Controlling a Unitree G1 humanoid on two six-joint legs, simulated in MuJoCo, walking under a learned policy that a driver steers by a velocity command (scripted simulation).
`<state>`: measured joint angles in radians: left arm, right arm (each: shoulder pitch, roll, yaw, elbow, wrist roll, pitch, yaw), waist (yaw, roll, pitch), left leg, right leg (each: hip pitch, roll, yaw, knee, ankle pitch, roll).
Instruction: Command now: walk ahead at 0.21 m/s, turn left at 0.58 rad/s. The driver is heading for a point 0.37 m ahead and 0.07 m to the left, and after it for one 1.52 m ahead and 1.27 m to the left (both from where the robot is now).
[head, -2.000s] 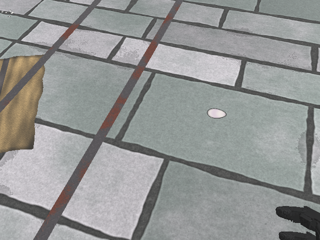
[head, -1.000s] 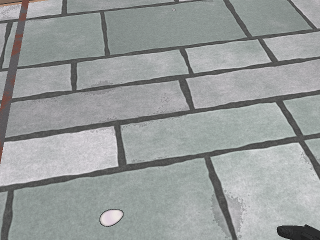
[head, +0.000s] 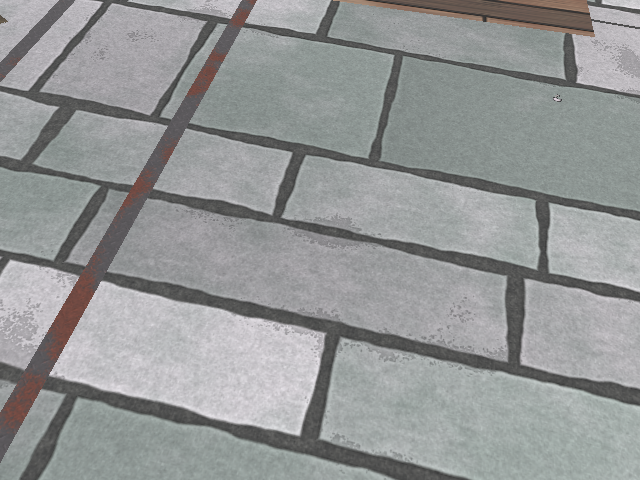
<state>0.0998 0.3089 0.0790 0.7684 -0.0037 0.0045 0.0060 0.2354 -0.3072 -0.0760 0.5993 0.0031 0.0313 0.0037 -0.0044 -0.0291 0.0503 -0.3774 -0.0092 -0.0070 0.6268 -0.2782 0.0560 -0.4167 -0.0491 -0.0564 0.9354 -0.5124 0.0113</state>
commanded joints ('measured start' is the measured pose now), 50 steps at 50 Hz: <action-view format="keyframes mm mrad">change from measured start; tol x16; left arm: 1 -86 135 41 -93 -12 -44 -9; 14 -83 94 19 -70 -24 -106 -42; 19 281 269 64 24 29 -114 -28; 50 129 101 -14 -48 17 -12 25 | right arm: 1 69 -171 -46 -51 6 -53 -10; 35 -149 -32 -5 -129 13 -50 47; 40 152 -219 -81 -72 8 -36 13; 50 -98 -167 -45 -107 -9 -32 -14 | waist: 1 -33 168 -76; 16 31 175 -66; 19 75 -218 -130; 36 42 -86 -51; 39 -90 -36 -172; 41 16 332 -413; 42 -81 162 -510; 45 -5 50 -203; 50 39 121 -190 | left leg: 1 279 291 -538 -418 -376 196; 7 194 168 -355 -421 -136 155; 16 35 123 -459 -287 -266 120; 20 -531 7 -181 493 -284 -15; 22 -517 46 -162 542 -119 -29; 36 -149 22 58 2 208 -32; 39 178 -55 74 -165 282 58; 41 707 415 -657 -137 874 381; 45 289 227 -376 -267 446 224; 50 67 151 -311 -295 441 213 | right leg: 1 -355 -14 129 151 61 -31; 17 327 26 130 -519 312 -22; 19 571 -356 745 -723 -207 -211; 20 505 -385 803 -757 -327 -249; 28 346 -175 115 -725 762 -161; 38 423 -187 -73 -398 1138 -104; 39 357 -144 -101 -215 1061 -69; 41 -229 110 3 433 -231 43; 50 -74 26 121 76 134 74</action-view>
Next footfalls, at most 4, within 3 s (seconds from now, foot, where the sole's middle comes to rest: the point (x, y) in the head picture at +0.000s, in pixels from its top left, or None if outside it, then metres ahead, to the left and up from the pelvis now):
0.36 right None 0.20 -0.13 -0.76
0.80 left None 0.36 0.18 -0.76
1.22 right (313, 464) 0.49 0.00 -0.76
1.54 left None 0.28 0.16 -0.76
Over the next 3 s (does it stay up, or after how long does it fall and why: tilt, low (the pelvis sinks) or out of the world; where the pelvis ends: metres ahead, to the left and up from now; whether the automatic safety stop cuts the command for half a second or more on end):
stays up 0.49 0.18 0.01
